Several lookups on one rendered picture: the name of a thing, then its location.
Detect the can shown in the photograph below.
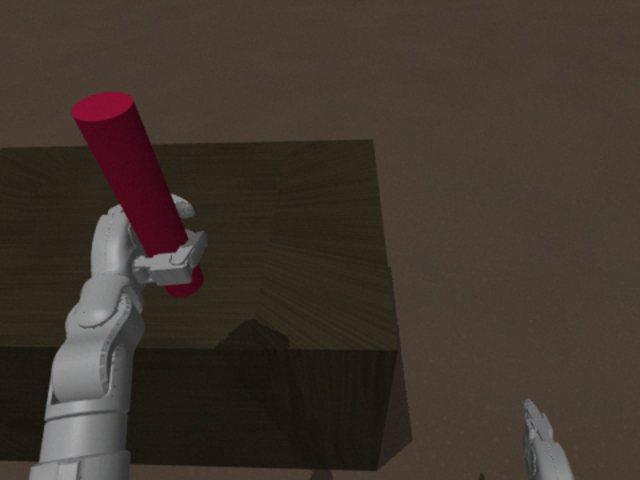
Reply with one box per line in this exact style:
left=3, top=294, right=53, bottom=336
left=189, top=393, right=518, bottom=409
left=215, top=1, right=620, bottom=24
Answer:
left=71, top=92, right=204, bottom=297

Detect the left robot arm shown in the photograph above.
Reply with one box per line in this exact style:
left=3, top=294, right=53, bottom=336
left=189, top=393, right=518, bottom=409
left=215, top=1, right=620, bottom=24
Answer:
left=29, top=274, right=145, bottom=480

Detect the left robot hand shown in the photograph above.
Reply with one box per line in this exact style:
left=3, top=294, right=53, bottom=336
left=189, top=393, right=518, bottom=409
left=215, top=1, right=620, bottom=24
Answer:
left=91, top=194, right=207, bottom=293

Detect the right robot hand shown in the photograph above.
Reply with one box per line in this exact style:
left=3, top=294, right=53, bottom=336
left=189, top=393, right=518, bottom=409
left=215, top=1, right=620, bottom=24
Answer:
left=522, top=399, right=575, bottom=480

